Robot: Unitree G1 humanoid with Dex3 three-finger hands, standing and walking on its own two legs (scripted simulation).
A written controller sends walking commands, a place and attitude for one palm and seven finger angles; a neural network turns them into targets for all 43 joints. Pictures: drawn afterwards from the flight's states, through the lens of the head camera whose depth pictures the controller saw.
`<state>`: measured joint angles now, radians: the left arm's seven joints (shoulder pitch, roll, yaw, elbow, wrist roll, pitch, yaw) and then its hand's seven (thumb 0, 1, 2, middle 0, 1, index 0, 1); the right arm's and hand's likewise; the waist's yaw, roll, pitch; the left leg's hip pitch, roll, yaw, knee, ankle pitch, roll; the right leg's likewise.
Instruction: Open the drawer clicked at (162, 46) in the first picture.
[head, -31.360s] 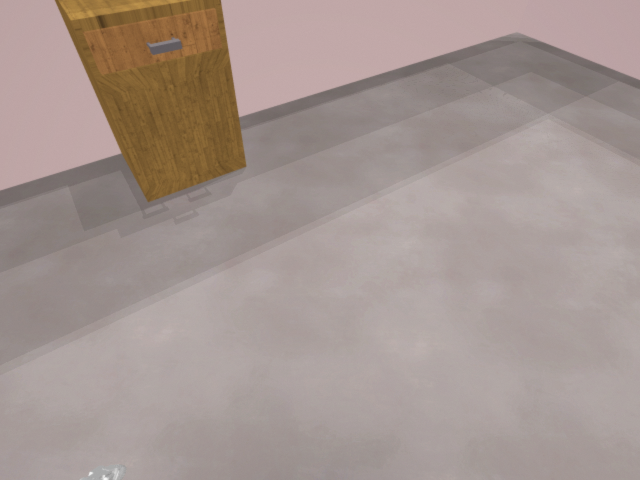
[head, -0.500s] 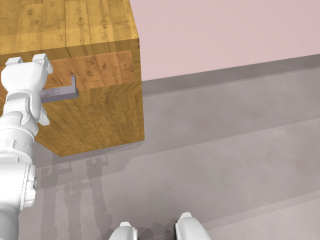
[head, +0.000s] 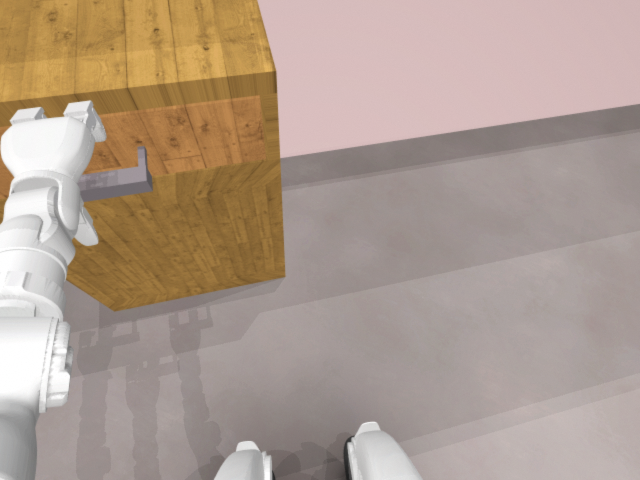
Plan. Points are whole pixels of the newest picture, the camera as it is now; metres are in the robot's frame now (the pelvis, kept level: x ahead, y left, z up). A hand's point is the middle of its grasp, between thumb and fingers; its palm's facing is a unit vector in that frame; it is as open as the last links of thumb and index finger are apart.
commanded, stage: lower the fingers behind the handle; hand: left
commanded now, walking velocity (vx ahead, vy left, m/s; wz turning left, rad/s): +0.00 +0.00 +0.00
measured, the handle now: (110, 171) +0.55 +0.27 -0.04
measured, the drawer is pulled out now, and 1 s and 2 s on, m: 0.00 0.00 0.00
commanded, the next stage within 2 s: lift the hand off the handle in 1.68 s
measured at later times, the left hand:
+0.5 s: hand (86, 193) +0.49 +0.28 -0.01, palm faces -0.08 +0.00 -1.00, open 13.8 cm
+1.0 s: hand (88, 197) +0.50 +0.28 -0.03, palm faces -0.06 +0.03 -1.00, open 13.8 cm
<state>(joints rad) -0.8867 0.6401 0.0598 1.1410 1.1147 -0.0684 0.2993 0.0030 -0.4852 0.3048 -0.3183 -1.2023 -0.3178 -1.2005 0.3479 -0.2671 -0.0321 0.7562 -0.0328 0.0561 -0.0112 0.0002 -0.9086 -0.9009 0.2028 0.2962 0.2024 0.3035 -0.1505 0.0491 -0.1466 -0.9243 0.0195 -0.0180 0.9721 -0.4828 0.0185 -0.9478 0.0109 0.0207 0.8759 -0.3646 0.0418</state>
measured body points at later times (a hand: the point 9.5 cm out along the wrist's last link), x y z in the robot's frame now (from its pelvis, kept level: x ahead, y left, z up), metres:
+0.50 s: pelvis -0.01 +0.00 -0.01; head +0.14 +0.01 +0.41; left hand +0.49 +0.27 +0.04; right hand -0.01 -0.28 -0.13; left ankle -0.03 +0.10 -0.68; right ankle +0.02 -0.15 -0.68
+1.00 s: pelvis -0.02 +0.00 -0.04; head +0.14 +0.01 +0.38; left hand +0.50 +0.28 +0.03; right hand -0.03 -0.28 -0.15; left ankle -0.03 +0.10 -0.68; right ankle +0.02 -0.15 -0.68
